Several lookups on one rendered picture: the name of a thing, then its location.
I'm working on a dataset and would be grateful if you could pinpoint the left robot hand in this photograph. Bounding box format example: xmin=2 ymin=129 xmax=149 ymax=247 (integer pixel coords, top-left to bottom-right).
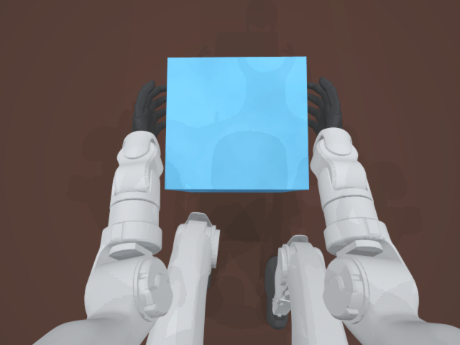
xmin=132 ymin=80 xmax=167 ymax=138

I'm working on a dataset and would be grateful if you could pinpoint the left robot shin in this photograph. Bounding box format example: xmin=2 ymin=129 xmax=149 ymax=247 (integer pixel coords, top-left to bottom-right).
xmin=173 ymin=212 xmax=213 ymax=275

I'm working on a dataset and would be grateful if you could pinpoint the robot right upper arm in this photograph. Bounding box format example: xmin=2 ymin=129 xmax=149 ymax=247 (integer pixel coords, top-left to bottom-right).
xmin=323 ymin=254 xmax=460 ymax=345

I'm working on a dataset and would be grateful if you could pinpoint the right robot forearm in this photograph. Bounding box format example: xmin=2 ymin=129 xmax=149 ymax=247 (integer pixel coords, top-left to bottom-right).
xmin=310 ymin=127 xmax=419 ymax=305

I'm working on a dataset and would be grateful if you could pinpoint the robot left upper arm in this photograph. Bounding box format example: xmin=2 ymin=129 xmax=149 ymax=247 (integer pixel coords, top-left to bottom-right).
xmin=33 ymin=255 xmax=173 ymax=345

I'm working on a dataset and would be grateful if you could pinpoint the left robot forearm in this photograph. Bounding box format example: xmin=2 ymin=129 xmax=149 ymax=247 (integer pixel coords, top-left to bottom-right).
xmin=84 ymin=131 xmax=163 ymax=314

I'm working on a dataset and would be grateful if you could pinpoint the right robot hand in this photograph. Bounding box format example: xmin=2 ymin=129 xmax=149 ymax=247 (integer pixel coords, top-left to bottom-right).
xmin=307 ymin=77 xmax=343 ymax=137

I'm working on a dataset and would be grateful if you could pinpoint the right robot shin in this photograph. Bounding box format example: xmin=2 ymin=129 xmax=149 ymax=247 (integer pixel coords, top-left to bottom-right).
xmin=272 ymin=235 xmax=325 ymax=316

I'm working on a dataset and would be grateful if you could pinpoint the robot shin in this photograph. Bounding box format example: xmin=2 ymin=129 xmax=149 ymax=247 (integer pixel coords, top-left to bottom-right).
xmin=173 ymin=212 xmax=213 ymax=275
xmin=272 ymin=235 xmax=325 ymax=316

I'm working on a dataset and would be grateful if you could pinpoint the carton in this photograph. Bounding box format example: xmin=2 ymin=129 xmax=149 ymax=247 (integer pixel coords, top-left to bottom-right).
xmin=165 ymin=57 xmax=309 ymax=193

